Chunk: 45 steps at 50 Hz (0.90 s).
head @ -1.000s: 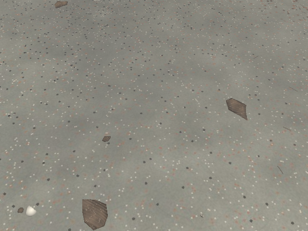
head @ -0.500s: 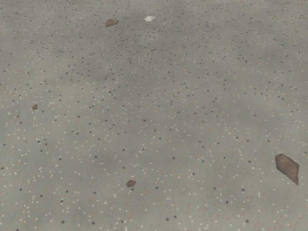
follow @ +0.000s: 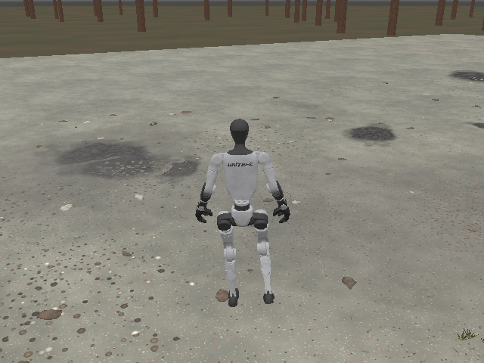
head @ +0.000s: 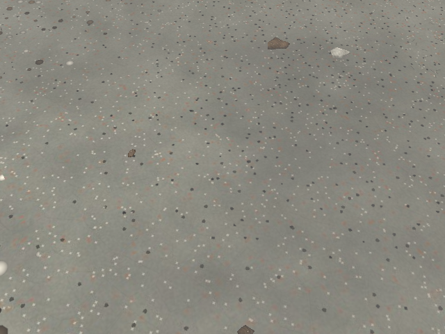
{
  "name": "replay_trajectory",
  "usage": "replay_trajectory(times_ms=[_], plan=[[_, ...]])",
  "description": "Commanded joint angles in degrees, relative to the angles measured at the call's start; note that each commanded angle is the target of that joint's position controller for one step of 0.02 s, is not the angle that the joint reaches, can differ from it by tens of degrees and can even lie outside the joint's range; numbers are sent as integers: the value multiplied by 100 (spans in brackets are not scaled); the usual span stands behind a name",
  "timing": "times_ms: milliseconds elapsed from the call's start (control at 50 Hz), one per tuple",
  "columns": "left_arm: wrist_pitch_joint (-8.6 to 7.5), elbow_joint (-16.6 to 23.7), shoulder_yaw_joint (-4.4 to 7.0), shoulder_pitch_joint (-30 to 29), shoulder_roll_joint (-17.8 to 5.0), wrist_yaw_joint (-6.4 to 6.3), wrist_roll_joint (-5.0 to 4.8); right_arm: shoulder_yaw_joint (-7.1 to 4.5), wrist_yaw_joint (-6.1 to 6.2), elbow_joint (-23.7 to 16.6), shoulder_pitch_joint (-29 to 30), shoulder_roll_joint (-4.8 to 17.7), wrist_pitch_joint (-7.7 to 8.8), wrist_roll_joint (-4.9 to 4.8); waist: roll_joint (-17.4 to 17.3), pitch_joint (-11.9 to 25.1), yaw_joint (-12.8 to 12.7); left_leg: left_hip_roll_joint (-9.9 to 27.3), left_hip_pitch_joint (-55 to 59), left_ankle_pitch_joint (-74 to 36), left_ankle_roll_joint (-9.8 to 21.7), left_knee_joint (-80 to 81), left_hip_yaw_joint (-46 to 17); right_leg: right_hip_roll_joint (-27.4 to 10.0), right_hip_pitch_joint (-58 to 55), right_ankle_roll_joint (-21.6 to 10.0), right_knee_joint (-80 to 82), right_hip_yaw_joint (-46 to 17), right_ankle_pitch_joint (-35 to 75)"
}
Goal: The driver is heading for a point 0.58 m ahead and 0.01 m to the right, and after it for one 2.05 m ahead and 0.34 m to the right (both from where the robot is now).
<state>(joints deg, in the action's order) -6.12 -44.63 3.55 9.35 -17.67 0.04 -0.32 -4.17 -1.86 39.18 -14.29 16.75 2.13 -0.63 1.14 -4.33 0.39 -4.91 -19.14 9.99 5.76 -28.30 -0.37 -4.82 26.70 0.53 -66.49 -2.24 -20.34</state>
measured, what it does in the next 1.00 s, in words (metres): walks ahead: right foot, then left foot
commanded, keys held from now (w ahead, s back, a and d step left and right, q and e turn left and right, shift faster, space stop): w+q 0.20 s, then w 0.40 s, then e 0.40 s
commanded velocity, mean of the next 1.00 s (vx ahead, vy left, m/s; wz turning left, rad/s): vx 0.40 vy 0.00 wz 0.13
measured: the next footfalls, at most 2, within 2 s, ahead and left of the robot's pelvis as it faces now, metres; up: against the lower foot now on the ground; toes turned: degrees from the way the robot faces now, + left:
right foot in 0.34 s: +0.39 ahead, -0.12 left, +0.00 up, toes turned +13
left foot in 0.80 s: +0.59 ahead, +0.16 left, +0.00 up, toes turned +7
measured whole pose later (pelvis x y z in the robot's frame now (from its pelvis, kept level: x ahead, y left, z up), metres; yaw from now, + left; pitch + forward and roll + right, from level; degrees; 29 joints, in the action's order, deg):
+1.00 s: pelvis +0.48 +0.04 +0.00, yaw +3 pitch +2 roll +0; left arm 2.3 -45.1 4.2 14.7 -18.7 -2.2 -1.1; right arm -2.4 0.3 39.4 -4.4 13.8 1.5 1.5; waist 2.0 -3.3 -1.7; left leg 1.4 -21.8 6.1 1.7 -26.2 4.0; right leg -1.9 29.3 4.9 -64.1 -1.3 -28.1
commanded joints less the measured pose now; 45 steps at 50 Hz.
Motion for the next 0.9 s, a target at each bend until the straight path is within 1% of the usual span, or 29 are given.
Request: replay_trajectory(times_ms=[20, 80, 140, 200, 240, 300, 320, 340, 360, 380, 400, 420, 440, 460, 480, 520, 580, 600, 640, 680, 720, 760, 780, 800, 820, 840, 860, 880, 900], plan=[[2, 352, 174, 163, -611, -17, 108, -201, 98, -482, 103, 777, 161, 27, -390, 756, -147, 1462, 1039, -1179, 1119, 1531, -1999, -216, 841, 126, 485, -189, 500], [69, 521, 107, -379, -420, -29, 133, -242, 221, -362, -184, 918, 162, -10, -342, 521, -1, 1261, 815, -1347, 1022, 1593, -1633, -52, 1002, 343, 1540, -124, 1344], [32, 672, 34, -976, -273, 30, 85, -246, 284, -259, -398, 927, 114, -37, -523, 381, 232, 1026, 642, -797, 764, 1534, -1459, 203, 685, 381, 2811, -118, 2333], [-31, 825, 22, -1405, -308, 112, 12, -266, 300, -118, -660, 968, 83, -72, -581, 283, 396, 1114, 682, -472, 670, 1395, -1699, 373, 385, 322, 3442, -148, 2644], [-82, 835, 44, -1415, -402, 177, 4, -238, 314, -25, -774, 863, 60, -74, -624, 308, 410, 1271, 1071, -423, 634, 1117, -1878, 365, 362, 215, 3715, -207, 2578], [-146, 791, 104, -1149, -536, 217, 11, -234, 330, 78, -814, 828, 10, -39, -850, 308, 273, 1489, 1513, -976, 537, 712, -2140, 384, 71, -46, 3869, -112, 1898], [-169, 694, 155, -785, -602, 195, 29, -219, 320, 73, -737, 794, -7, -39, -897, 431, 60, 1383, 1549, -1572, 452, 385, -2087, 482, -421, -192, 4079, 45, 1797], [-197, 554, 245, -197, -781, 164, 83, -154, 298, 41, -697, 628, -7, -14, -796, 879, -225, 1065, 1423, -2092, 295, -410, -1860, 362, -1389, -417, 4118, -10, 1883], [-203, 474, 317, 673, -1094, 137, 163, -44, 291, -57, -836, 393, 2, 82, -159, 1768, -509, 699, 569, -1155, 72, -1993, -1506, -568, -3018, -855, 3848, -1013, 1931], [-122, 164, 446, 1296, -1460, 181, 125, 59, 280, -44, -1689, 51, 64, -102, 1741, 2393, -249, -178, -1519, 1921, -399, -3892, -906, -1680, -4780, -1825, 4480, -3671, 521], [-109, 151, 314, 1314, -917, 224, -73, -9, 297, 36, -1432, 582, 100, -158, 1145, 1960, -444, 113, -2314, 2252, -412, -4537, -1190, -1734, -4617, -1722, 4984, -4314, -950], [-78, 207, 222, 982, -624, 201, -69, -89, 293, -82, -660, 863, 112, -149, 584, 1140, -565, 341, -2548, 1743, -391, -4643, -1103, -1509, -3886, -1464, 5083, -3488, -923], [-34, 269, 167, 651, -550, 185, 17, -71, 299, -191, -241, 816, 123, -78, 197, 733, -458, 566, -2416, 1355, -392, -4480, -850, -1270, -3168, -1335, 5157, -2806, -318], [-9, 254, 126, 462, -450, 172, 55, -72, 275, -265, -25, 735, 156, 6, 148, 432, -336, 752, -2317, 1068, -408, -4113, -757, -1071, -2621, -1339, 5281, -2365, 269], [-17, 249, 81, 386, -367, 150, 107, -73, 244, -264, -70, 641, 170, 18, 297, 423, -182, 927, -2007, 864, -408, -3827, -704, -883, -2308, -1271, 5387, -2012, 722], [-35, 178, 65, 433, -344, 136, 61, -29, 213, -210, -198, 425, 162, -6, 465, 486, -87, 1011, -1764, 793, -463, -3400, -525, -726, -2098, -1308, 5560, -1583, 1306], [-36, 52, 132, 589, -632, 93, -17, 68, 201, -380, 256, 230, 166, 50, 350, 362, -171, 1111, -1901, 341, -597, -2445, -336, -763, -1980, -1427, 5798, -1141, 1928], [-16, 23, 144, 626, -690, 80, -26, 94, 187, -413, 427, 189, 182, 50, 314, 350, -224, 1113, -1856, 4, -616, -2068, -294, -712, -1975, -1388, 5836, -969, 2013], [56, -55, 137, 701, -720, 53, -46, 131, 165, -497, 818, 106, 235, 83, 285, 244, -301, 932, -1426, -587, -676, -1215, -146, -481, -1752, -1242, 5687, -582, 3129], [142, -199, 148, 1008, -777, 24, -70, 120, 124, -533, 1063, 123, 288, 78, 328, 364, -400, 650, -969, -1180, -727, -684, -58, -372, -1787, -1112, 5403, -417, 3743], [233, -290, 150, 1180, -786, -10, -104, 85, 80, -577, 1236, 198, 321, 71, 382, 430, -410, 498, -745, -1373, -684, -332, -149, -419, -1968, -1008, 5089, -541, 3790], [302, -261, 180, 1067, -858, -57, -129, 1, 75, -563, 1131, 395, 340, 97, 466, 526, -225, 453, -391, -1291, -554, 36, -286, -475, -2102, -828, 4651, -811, 3629], [324, -201, 189, 898, -872, -80, -142, -54, 96, -458, 820, 498, 349, 126, 461, 658, -7, 440, 103, -1511, -446, 301, -257, -388, -2030, -698, 4292, -838, 3609], [315, -137, 163, 860, -763, -84, -124, -128, 147, -354, 440, 692, 357, 183, 354, 907, 177, 600, 884, -2140, -288, 516, -264, -118, -1772, -501, 3730, -756, 3474], [286, 87, 57, 784, -446, -83, 9, -219, 229, -323, -170, 1101, 345, 298, -282, 1631, 393, 1599, 2280, -4148, 60, 98, -1023, 309, -938, -232, 2403, -534, 1969], [291, -21, -106, 1918, 59, -73, 21, -215, 245, -382, -218, 1230, 211, 332, -1687, 2572, 32, 3196, 3747, -5581, 1028, -258, -2414, 837, 448, 107, 574, -195, -2061], [353, -119, 10, 2040, -511, -79, -92, -163, 217, -436, -234, 909, 83, 205, -1442, 2927, 197, 3094, 3455, -4250, 1124, 29, -2685, 621, 626, 180, -120, -496, -2184], [445, -26, 117, 1535, -747, -109, -172, -93, 222, -438, 36, 669, 21, 136, -1079, 2198, 198, 2735, 2904, -3191, 942, 294, -2182, 456, 1027, 257, -417, -346, -1804], [557, 24, 132, 1267, -684, -168, -152, -39, 236, -398, 378, 524, -16, 102, -838, 1695, 86, 2478, 2274, -2410, 783, 535, -1815, 285, 1145, 339, -373, -207, -1442]])
Keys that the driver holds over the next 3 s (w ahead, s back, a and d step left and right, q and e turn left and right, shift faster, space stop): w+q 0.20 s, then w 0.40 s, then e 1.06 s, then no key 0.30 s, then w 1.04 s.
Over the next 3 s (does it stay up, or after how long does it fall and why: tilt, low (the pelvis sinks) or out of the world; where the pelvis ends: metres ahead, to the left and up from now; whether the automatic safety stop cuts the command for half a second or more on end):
stays up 0.88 -0.15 -0.01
